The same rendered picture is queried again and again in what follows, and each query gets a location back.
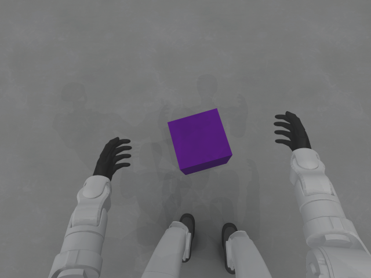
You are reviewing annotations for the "robot left foot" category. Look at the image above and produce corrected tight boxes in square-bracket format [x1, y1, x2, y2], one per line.
[180, 213, 195, 263]

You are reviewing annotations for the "right robot forearm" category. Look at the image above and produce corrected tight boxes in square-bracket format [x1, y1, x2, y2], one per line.
[289, 148, 371, 257]

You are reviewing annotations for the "robot right hand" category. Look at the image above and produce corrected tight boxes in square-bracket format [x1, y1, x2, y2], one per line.
[274, 111, 311, 151]

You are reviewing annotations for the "robot right upper arm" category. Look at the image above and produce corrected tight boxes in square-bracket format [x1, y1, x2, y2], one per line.
[306, 246, 371, 278]

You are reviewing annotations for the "left robot forearm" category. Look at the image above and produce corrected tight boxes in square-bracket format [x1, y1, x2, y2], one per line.
[48, 175, 112, 278]

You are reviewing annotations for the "carton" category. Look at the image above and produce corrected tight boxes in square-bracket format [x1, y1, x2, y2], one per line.
[168, 108, 232, 175]

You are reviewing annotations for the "left robot shin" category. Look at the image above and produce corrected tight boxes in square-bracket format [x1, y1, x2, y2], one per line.
[165, 221, 188, 232]

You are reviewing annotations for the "robot left hand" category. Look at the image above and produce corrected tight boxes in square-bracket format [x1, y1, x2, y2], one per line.
[93, 137, 132, 181]

